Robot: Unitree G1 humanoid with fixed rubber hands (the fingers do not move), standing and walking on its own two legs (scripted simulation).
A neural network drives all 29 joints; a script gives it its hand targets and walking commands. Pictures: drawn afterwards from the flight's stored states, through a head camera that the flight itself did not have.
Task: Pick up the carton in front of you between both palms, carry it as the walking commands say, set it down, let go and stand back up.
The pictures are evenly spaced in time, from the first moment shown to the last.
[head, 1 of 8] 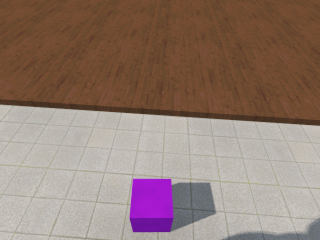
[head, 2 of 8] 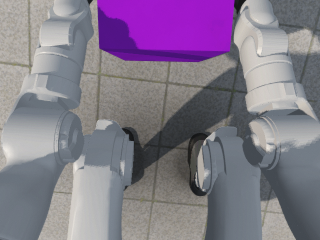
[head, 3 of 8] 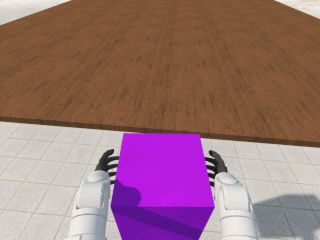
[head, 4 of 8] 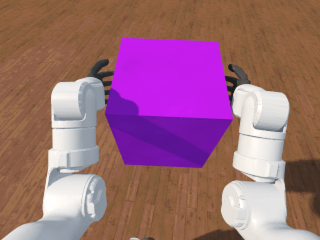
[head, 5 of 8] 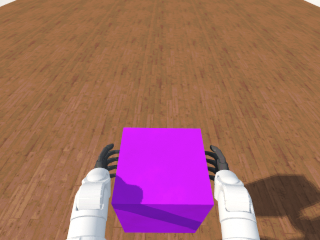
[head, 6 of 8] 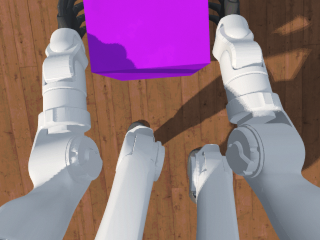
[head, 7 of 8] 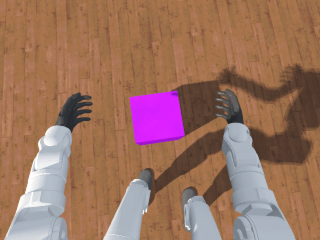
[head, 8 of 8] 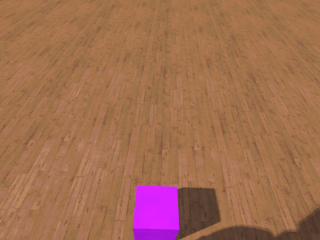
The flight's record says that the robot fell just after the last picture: no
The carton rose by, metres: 0.83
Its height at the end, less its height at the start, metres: +0.07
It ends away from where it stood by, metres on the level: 2.61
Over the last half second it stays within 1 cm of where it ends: yes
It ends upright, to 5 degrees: yes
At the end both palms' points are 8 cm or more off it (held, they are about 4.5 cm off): yes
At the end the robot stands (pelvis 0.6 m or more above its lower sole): yes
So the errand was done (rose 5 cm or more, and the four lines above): yes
